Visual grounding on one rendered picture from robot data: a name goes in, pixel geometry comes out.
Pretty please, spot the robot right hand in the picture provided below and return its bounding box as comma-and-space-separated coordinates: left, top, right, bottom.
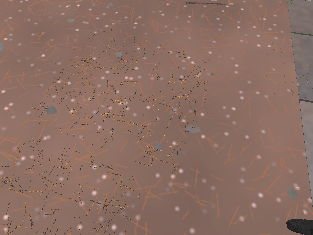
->
286, 219, 313, 235

